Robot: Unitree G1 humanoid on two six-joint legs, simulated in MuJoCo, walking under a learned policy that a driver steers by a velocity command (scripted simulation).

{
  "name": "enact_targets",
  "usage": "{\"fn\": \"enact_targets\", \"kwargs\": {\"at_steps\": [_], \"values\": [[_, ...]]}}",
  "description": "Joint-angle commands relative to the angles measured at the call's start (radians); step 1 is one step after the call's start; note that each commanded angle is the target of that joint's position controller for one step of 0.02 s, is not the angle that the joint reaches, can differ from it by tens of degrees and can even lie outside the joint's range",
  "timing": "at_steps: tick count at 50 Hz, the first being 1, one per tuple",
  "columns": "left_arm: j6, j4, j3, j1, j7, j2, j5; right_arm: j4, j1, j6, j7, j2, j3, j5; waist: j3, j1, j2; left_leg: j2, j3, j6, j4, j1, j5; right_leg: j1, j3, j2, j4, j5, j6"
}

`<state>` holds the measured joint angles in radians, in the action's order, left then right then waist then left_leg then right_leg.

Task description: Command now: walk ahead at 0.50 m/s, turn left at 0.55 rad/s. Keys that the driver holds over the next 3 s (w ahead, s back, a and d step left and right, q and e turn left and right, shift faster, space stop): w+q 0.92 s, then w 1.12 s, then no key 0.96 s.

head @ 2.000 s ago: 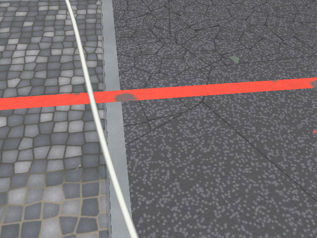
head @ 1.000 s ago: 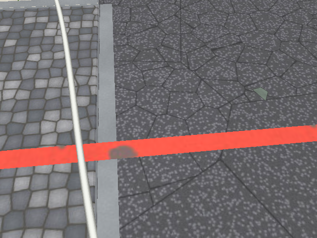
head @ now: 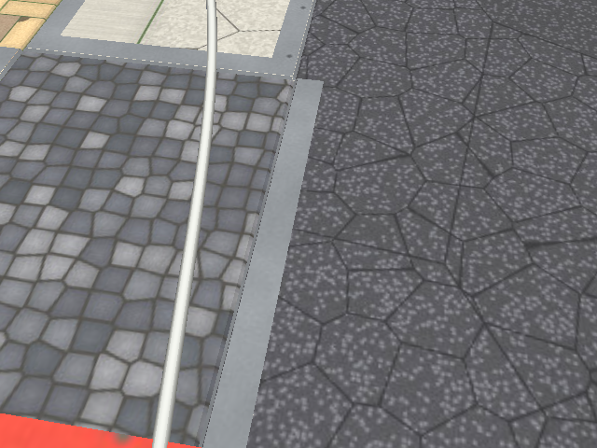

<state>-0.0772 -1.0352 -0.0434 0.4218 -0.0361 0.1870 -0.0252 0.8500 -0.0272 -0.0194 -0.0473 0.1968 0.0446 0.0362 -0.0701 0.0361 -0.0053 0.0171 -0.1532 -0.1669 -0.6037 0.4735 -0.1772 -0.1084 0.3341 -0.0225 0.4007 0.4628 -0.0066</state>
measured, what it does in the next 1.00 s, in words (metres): walks ahead, turning left: left foot, then right foot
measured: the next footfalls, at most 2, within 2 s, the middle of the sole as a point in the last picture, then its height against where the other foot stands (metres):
left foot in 0.02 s outside the picture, level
right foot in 0.56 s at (335, 417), level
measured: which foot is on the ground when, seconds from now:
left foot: up 0.00-0.00, down 0.02-0.58, up 0.60-1.00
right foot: down 0.00-0.00, up 0.02-0.54, down 0.56-1.00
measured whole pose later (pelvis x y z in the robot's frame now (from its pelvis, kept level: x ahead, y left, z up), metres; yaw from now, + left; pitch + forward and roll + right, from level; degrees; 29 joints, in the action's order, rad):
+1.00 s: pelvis +0.51 +0.10 +0.02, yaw +36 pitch +1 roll -2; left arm -0.08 -0.88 -0.05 0.40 0.00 0.25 -0.02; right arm 0.70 -0.05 0.00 -0.08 0.26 0.04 0.04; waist -0.05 0.07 -0.03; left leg -0.06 -0.04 -0.07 -0.69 0.61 -0.09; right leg -0.05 0.25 -0.01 0.25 0.31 0.01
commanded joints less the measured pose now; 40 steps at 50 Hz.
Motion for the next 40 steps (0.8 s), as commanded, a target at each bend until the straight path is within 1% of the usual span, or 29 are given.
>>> {"fn": "enact_targets", "kwargs": {"at_steps": [1, 2, 3, 4, 5, 6, 7, 8, 9, 10, 11, 13, 17, 22, 23, 24, 25, 26, 27, 28, 29, 30, 31, 32, 33, 34, 35, 38, 40], "values": [[0.010, 0.077, -0.041, -0.025, 0.004, 0.196, 0.004, 0.058, -0.384, -0.015, 0.024, 0.186, 0.073, 0.017, 0.210, -0.212, 0.017, -0.010, 0.142, -0.110, 0.141, -0.453, -0.116, 0.217, -0.052, -0.223, 0.625, -0.932, -0.064], [0.004, 0.147, -0.020, 0.002, 0.027, 0.072, 0.012, 0.042, -0.353, -0.011, 0.035, 0.296, 0.098, 0.015, 0.262, -0.124, -0.218, -0.315, 0.665, -0.258, 0.196, -0.744, -0.088, 0.683, -0.092, -0.014, 0.994, 0.044, -0.002], [-0.010, 0.193, -0.034, -0.125, 0.033, 0.154, 0.010, 0.037, -0.387, 0.002, 0.035, 0.305, 0.099, -0.015, 0.290, -0.167, -0.082, -0.353, 0.878, -0.290, 0.319, -0.755, -0.094, 0.825, -0.331, 0.038, 1.085, 0.059, -0.002], [-0.025, 0.218, -0.029, -0.189, 0.038, 0.144, 0.018, 0.041, -0.326, 0.005, 0.044, 0.271, 0.089, -0.021, 0.151, -0.135, -0.038, -0.341, 0.719, -0.252, 0.342, -0.654, -0.048, 0.895, -0.366, -0.032, 1.031, -0.056, -0.013], [-0.035, 0.210, -0.028, -0.174, 0.036, 0.146, 0.020, 0.038, -0.281, 0.000, 0.046, 0.214, 0.076, -0.026, 0.078, -0.091, 0.026, -0.301, 0.625, -0.205, 0.360, -0.527, 0.071, 0.843, -0.360, -0.066, 0.932, -0.127, -0.014], [-0.028, 0.198, -0.031, -0.159, 0.032, 0.145, 0.008, 0.029, -0.235, -0.009, 0.050, 0.183, 0.067, -0.028, 0.048, -0.050, 0.058, -0.246, 0.540, -0.165, 0.366, -0.441, 0.182, 0.780, -0.362, -0.088, 0.860, -0.149, -0.006], [-0.009, 0.195, -0.029, -0.134, 0.033, 0.139, -0.011, 0.023, -0.211, -0.018, 0.054, 0.158, 0.058, -0.035, 0.055, -0.020, 0.047, -0.203, 0.477, -0.148, 0.373, -0.385, 0.265, 0.716, -0.366, -0.098, 0.814, -0.155, 0.011], [0.011, 0.197, -0.029, -0.124, 0.037, 0.130, -0.021, 0.022, -0.215, -0.030, 0.054, 0.154, 0.053, -0.038, 0.068, -0.007, 0.033, -0.181, 0.444, -0.141, 0.374, -0.358, 0.321, 0.680, -0.365, -0.100, 0.779, -0.154, 0.025], [0.027, 0.205, -0.027, -0.130, 0.041, 0.122, -0.025, 0.026, -0.235, -0.041, 0.053, 0.165, 0.054, -0.042, 0.071, -0.002, 0.027, -0.163, 0.425, -0.139, 0.374, -0.345, 0.370, 0.675, -0.355, -0.099, 0.749, -0.154, 0.038], [0.037, 0.216, -0.025, -0.148, 0.044, 0.115, -0.025, 0.030, -0.254, -0.046, 0.051, 0.182, 0.057, -0.042, 0.067, -0.002, 0.018, -0.147, 0.408, -0.134, 0.378, -0.330, 0.387, 0.683, -0.345, -0.097, 0.714, -0.175, 0.049], [0.044, 0.231, -0.024, -0.182, 0.047, 0.114, -0.024, 0.031, -0.275, -0.049, 0.050, 0.196, 0.060, -0.041, 0.061, -0.011, 0.008, -0.134, 0.402, -0.125, 0.385, -0.323, 0.381, 0.701, -0.337, -0.096, 0.676, -0.209, 0.058], [0.050, 0.267, -0.022, -0.273, 0.049, 0.120, -0.022, 0.032, -0.323, -0.047, 0.049, 0.203, 0.061, -0.039, 0.040, -0.043, -0.017, -0.121, 0.412, -0.103, 0.396, -0.337, 0.361, 0.759, -0.329, -0.095, 0.593, -0.285, 0.069], [0.050, 0.324, -0.017, -0.416, 0.053, 0.130, -0.016, 0.034, -0.410, -0.041, 0.050, 0.204, 0.060, -0.036, 0.031, -0.100, -0.046, -0.114, 0.447, -0.068, 0.378, -0.432, 0.368, 0.833, -0.336, -0.069, 0.438, -0.397, 0.069], [0.033, 0.390, 0.000, -0.552, 0.062, 0.134, -0.006, 0.032, -0.474, -0.036, 0.061, 0.213, 0.060, -0.023, 0.019, -0.144, -0.065, -0.131, 0.495, -0.067, 0.314, -0.535, 0.461, 0.830, -0.333, -0.015, 0.272, -0.417, 0.044], [0.028, 0.402, 0.001, -0.559, 0.062, 0.140, -0.003, 0.029, -0.473, -0.036, 0.064, 0.220, 0.061, -0.020, 0.017, -0.141, -0.072, -0.139, 0.509, -0.061, 0.298, -0.543, 0.483, 0.804, -0.337, -0.006, 0.237, -0.409, 0.033], [0.023, 0.405, 0.001, -0.541, 0.061, 0.150, -0.001, 0.022, -0.459, -0.036, 0.068, 0.228, 0.063, -0.019, 0.018, -0.124, -0.078, -0.144, 0.522, -0.047, 0.280, -0.538, 0.502, 0.751, -0.346, 0.002, 0.197, -0.398, 0.022], [0.018, 0.396, -0.003, -0.490, 0.058, 0.163, 0.001, 0.012, -0.426, -0.037, 0.071, 0.239, 0.066, -0.018, 0.027, -0.092, -0.085, -0.142, 0.522, -0.026, 0.253, -0.507, 0.544, 0.654, -0.348, 0.016, 0.154, -0.371, 0.007], [0.013, 0.371, -0.011, -0.398, 0.050, 0.185, 0.003, -0.002, -0.384, -0.041, 0.069, 0.254, 0.069, -0.017, 0.060, -0.045, -0.088, -0.126, 0.512, 0.001, 0.184, -0.459, 0.651, 0.503, -0.339, 0.046, 0.125, -0.329, -0.012], [0.004, 0.331, -0.024, -0.264, 0.039, 0.214, 0.004, -0.008, -0.362, -0.047, 0.060, 0.264, 0.071, -0.021, 0.130, 0.015, -0.060, -0.086, 0.491, 0.023, 0.039, -0.426, 0.714, 0.325, -0.328, 0.063, 0.084, -0.332, -0.033], [-0.009, 0.307, -0.038, -0.112, 0.023, 0.254, -0.009, -0.020, -0.349, -0.056, 0.048, 0.240, 0.064, -0.032, 0.232, 0.087, -0.011, -0.025, 0.454, 0.045, -0.181, -0.306, 0.569, 0.083, -0.415, -0.037, 0.052, -0.303, -0.067], [-0.008, 0.317, -0.059, -0.012, 0.010, 0.351, -0.041, -0.058, -0.428, -0.060, 0.046, 0.123, 0.038, -0.065, 0.399, 0.071, 0.184, 0.092, 0.343, 0.083, -0.512, -0.057, 0.018, -0.206, -0.785, -0.347, 0.029, -0.175, -0.147], [0.010, 0.318, -0.063, -0.070, 0.017, 0.345, -0.026, -0.070, -0.475, -0.051, 0.051, 0.162, 0.039, -0.048, 0.435, 0.012, 0.292, 0.124, 0.288, 0.082, -0.658, 0.103, -0.374, -0.190, -1.124, -0.444, -0.106, -0.106, -0.218], [0.019, 0.336, -0.045, -0.156, 0.020, 0.248, -0.015, -0.044, -0.434, -0.034, 0.055, 0.203, 0.046, -0.021, 0.251, -0.017, 0.121, 0.038, 0.288, 0.080, -0.708, 0.154, -0.282, -0.025, -1.006, -0.403, -0.121, 0.021, -0.207], [0.020, 0.338, -0.026, -0.211, 0.024, 0.175, -0.008, -0.047, -0.373, -0.029, 0.043, 0.197, 0.044, -0.013, 0.132, -0.020, 0.030, 0.001, 0.268, 0.086, -0.664, 0.142, -0.202, 0.116, -0.841, -0.345, -0.146, -0.010, -0.187], [0.017, 0.330, -0.018, -0.224, 0.025, 0.154, -0.011, -0.054, -0.350, -0.023, 0.034, 0.176, 0.042, -0.011, 0.080, -0.034, 0.044, -0.027, 0.257, 0.090, -0.620, 0.118, -0.171, 0.198, -0.718, -0.297, -0.175, -0.108, -0.162], [0.010, 0.312, -0.016, -0.211, 0.023, 0.150, -0.008, -0.062, -0.339, -0.011, 0.023, 0.167, 0.041, 0.000, 0.052, -0.044, 0.085, -0.048, 0.249, 0.096, -0.592, 0.098, -0.161, 0.254, -0.626, -0.265, -0.196, -0.190, -0.149], [0.000, 0.299, -0.017, -0.196, 0.025, 0.154, -0.004, -0.061, -0.345, 0.001, 0.014, 0.156, 0.038, 0.003, 0.047, -0.052, 0.105, -0.056, 0.237, 0.102, -0.586, 0.080, -0.149, 0.281, -0.564, -0.249, -0.209, -0.258, -0.143], [-0.028, 0.274, -0.025, -0.156, 0.037, 0.169, 0.009, -0.101, -0.275, 0.017, -0.003, 0.142, 0.032, 0.001, 0.048, -0.053, 0.101, -0.076, 0.227, 0.111, -0.558, 0.145, -0.083, 0.261, -0.454, -0.257, -0.245, -0.412, -0.160], [-0.032, 0.260, -0.028, -0.134, 0.038, 0.173, 0.008, -0.130, -0.204, 0.018, -0.011, 0.137, 0.027, 0.001, 0.037, -0.045, 0.090, -0.089, 0.219, 0.123, -0.507, 0.206, -0.021, 0.233, -0.383, -0.253, -0.260, -0.458, -0.164]]}}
